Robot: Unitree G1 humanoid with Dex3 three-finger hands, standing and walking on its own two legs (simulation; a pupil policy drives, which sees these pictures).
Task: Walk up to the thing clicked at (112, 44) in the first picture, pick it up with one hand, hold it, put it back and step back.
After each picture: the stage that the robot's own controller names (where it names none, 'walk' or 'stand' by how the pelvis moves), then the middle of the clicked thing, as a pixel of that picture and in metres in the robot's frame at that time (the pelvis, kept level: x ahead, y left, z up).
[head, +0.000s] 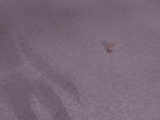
stand; (110, 48) +1.36 -0.34 -0.72
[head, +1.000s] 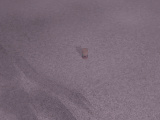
walk; (84, 53) +1.26 +0.06 -0.69
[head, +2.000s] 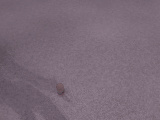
walk; (60, 89) +0.78 +0.25 -0.71
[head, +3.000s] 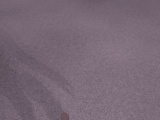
walk; (65, 119) +0.53 +0.16 -0.71
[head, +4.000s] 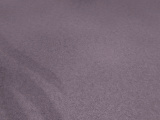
stand; out of the picture +0.44 +0.16 -0.72
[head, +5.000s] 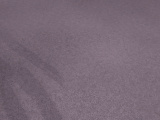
stand; out of the picture +0.40 +0.16 -0.72
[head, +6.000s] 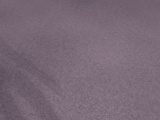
stand; out of the picture +0.42 +0.17 -0.72
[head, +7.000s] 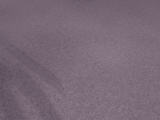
stand; out of the picture +0.42 +0.17 -0.73
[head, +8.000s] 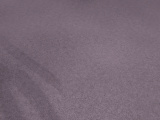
stand; out of the picture +0.41 +0.17 -0.73
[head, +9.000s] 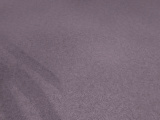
go down; out of the picture +0.40 +0.17 -0.73
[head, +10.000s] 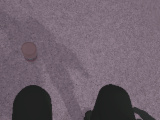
go down; (30, 52) +0.50 +0.19 -0.35
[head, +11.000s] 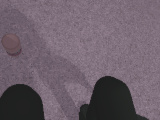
close in; (12, 46) +0.50 +0.21 -0.30
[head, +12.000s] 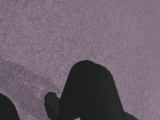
close in; out of the picture +0.48 +0.26 -0.23
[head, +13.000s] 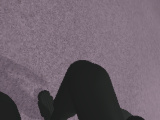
close; out of the picture +0.48 +0.27 -0.24
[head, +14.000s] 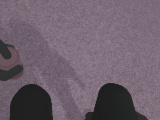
lift; (10, 64) +0.38 +0.23 -0.10
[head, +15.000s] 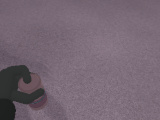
hold; (34, 92) +0.32 +0.16 +0.04
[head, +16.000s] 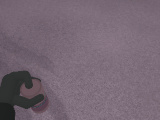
hold; (36, 96) +0.32 +0.16 -0.01
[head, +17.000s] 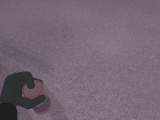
hold; (38, 97) +0.32 +0.16 -0.01
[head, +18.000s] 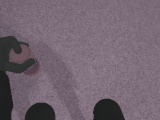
crouch; (26, 61) +0.43 +0.17 -0.09
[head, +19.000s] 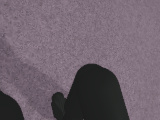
lower; out of the picture +0.45 +0.27 -0.24
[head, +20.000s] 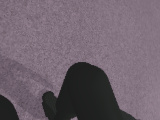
lower; out of the picture +0.45 +0.28 -0.24
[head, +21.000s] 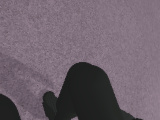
lower; out of the picture +0.45 +0.27 -0.25
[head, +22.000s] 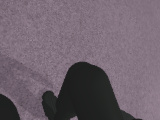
lower; out of the picture +0.46 +0.27 -0.25
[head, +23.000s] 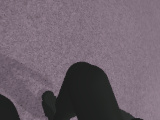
lower; out of the picture +0.46 +0.27 -0.25
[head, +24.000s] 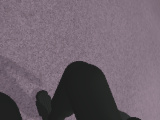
open; out of the picture +0.45 +0.26 -0.26
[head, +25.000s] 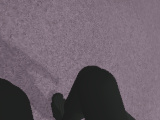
stand; out of the picture +0.45 +0.24 -0.26
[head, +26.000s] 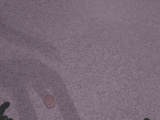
stand; (49, 102) +0.42 +0.16 -0.57
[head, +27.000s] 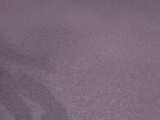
stand; out of the picture +0.40 +0.16 -0.66
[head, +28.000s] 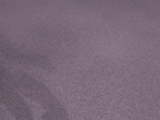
stand; out of the picture +0.40 +0.15 -0.66
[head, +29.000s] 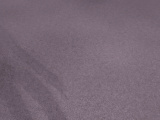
stand; out of the picture +0.41 +0.14 -0.72
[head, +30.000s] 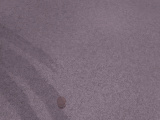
walk; (61, 102) +0.46 +0.10 -0.71
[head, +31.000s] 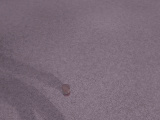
walk; (66, 90) +0.67 +0.17 -0.70
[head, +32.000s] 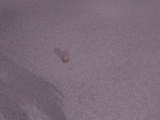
walk; (65, 57) +1.02 +0.15 -0.69
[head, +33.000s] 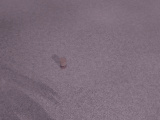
stand; (63, 63) +1.03 +0.17 -0.72
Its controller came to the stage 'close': yes
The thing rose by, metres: 0.70
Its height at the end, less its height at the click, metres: +0.00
